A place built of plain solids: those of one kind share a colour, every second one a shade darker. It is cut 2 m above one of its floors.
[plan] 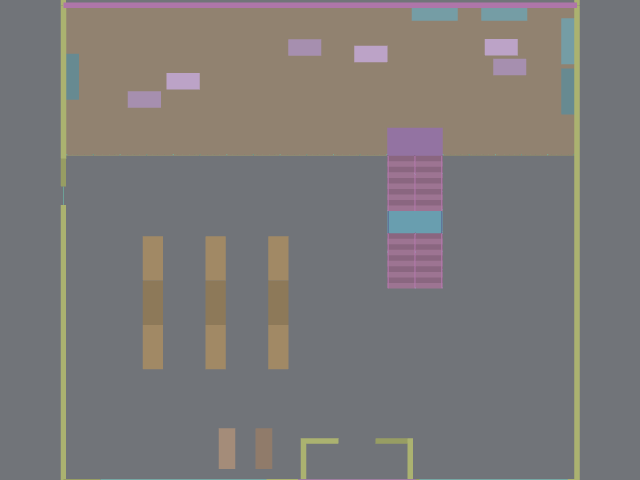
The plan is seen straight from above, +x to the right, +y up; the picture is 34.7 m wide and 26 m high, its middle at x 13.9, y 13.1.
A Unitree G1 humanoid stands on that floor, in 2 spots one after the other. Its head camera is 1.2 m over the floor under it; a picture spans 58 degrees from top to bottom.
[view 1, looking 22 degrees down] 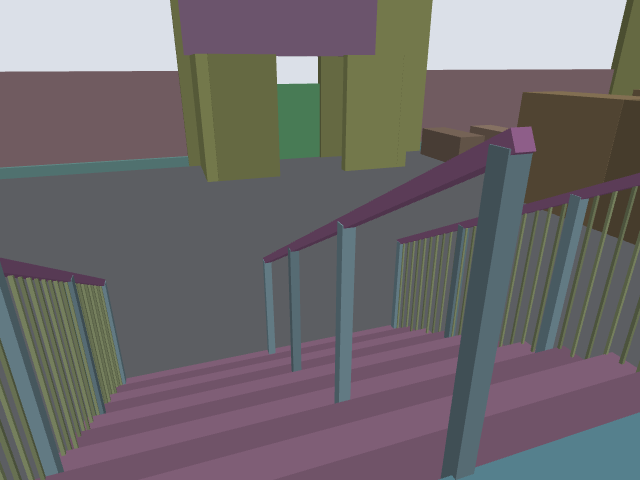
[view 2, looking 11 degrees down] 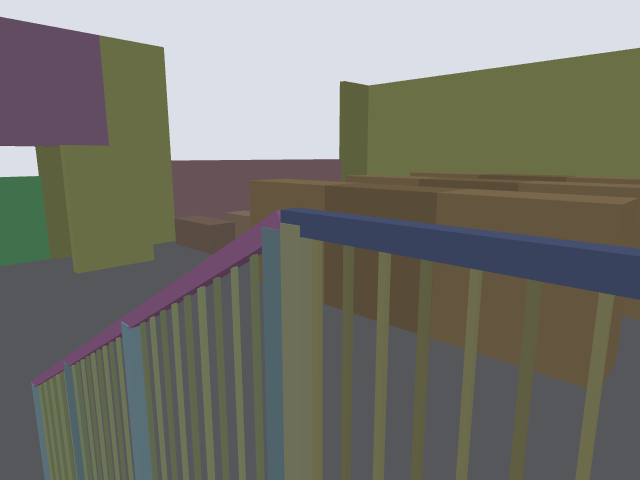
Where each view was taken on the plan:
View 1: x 19.80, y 14.27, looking -109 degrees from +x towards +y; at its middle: stair_rail_top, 2.45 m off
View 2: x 18.30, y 14.27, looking -136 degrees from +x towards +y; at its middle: stair_rail_land_top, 0.95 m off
